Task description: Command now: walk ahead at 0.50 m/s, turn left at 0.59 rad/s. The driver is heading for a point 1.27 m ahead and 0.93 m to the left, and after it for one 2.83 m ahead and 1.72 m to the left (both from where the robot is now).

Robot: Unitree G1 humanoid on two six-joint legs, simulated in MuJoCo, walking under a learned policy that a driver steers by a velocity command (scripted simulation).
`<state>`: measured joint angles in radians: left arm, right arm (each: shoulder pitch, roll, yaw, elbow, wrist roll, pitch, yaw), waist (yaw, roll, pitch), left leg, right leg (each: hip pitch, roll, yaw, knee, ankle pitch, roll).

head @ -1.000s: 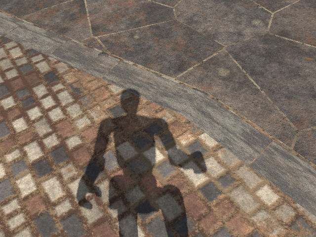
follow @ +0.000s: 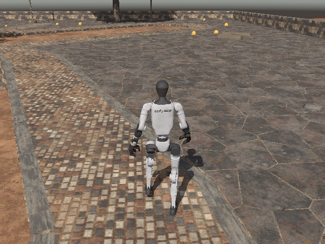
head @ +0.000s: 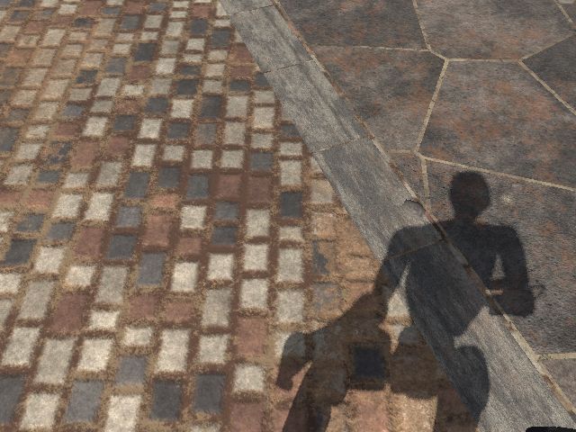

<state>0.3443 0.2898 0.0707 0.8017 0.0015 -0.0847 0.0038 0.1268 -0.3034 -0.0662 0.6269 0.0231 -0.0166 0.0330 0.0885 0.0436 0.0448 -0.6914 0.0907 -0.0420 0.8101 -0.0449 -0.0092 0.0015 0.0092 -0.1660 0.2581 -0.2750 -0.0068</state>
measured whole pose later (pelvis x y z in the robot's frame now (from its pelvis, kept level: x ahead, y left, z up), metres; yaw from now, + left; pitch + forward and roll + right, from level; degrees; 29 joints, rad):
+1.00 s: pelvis +0.55 +0.13 +0.00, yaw +36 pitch +1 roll -2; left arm 0.33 0.29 0.07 0.83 0.00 -0.09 -0.01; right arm 0.14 -0.30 -0.07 0.63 0.02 -0.02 0.02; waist 0.09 0.04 0.05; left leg -0.68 0.09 -0.05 0.79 -0.06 0.00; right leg -0.01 0.01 -0.16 0.25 -0.26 -0.01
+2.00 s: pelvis +0.85 +0.41 +0.00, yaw +40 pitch +1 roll -1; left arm 0.14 0.26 0.04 0.88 -0.01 -0.02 0.00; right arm 0.31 -0.26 -0.05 0.93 -0.01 0.00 -0.04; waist -0.03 -0.01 -0.02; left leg -0.22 0.04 -0.03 0.52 -0.32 0.00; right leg -0.38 0.03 -0.03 0.65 -0.34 -0.02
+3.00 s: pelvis +1.18 +0.72 +0.01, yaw +40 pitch +0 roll +1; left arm 0.10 0.29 0.06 0.87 0.00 -0.07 0.01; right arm 0.33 -0.25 -0.05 0.97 0.00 -0.09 0.01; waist -0.06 -0.04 0.02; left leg -0.07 -0.07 0.04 0.22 -0.16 0.07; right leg -0.67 -0.14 0.05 0.79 -0.02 0.00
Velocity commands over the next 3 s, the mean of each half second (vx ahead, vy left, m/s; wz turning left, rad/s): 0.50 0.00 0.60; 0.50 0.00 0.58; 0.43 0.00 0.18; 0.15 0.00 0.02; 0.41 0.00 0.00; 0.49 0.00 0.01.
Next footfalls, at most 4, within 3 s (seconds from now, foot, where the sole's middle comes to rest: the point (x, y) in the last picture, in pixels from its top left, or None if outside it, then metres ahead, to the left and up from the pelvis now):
0.14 left None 0.25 0.13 -0.78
0.64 right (323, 380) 0.58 0.01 -0.78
1.14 left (172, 334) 0.67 0.39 -0.78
1.60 right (200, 231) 0.99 0.38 -0.78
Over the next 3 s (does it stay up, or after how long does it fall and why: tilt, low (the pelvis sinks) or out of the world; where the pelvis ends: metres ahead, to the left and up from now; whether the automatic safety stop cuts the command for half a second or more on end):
stays up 1.18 0.72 0.01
